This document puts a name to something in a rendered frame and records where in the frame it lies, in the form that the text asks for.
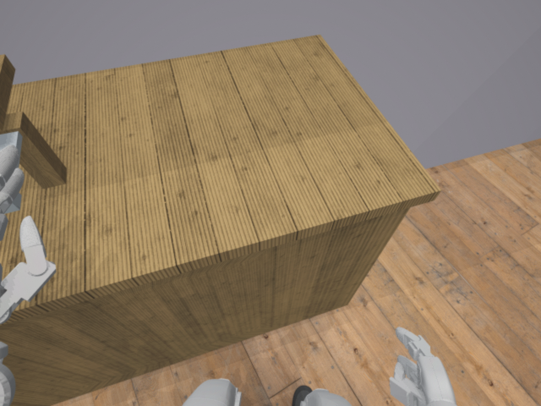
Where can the robot left hand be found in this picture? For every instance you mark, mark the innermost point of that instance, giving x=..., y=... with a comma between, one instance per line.
x=25, y=280

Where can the left robot thigh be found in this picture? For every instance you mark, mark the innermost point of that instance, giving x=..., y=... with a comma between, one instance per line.
x=215, y=392

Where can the counter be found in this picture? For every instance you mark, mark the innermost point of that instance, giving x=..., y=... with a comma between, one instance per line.
x=193, y=203

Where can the robot right shin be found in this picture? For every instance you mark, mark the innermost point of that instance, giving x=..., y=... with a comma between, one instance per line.
x=316, y=390

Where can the robot right hand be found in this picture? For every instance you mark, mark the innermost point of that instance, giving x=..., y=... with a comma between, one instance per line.
x=428, y=382

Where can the tap lever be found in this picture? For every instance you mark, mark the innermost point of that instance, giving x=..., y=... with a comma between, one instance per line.
x=14, y=138

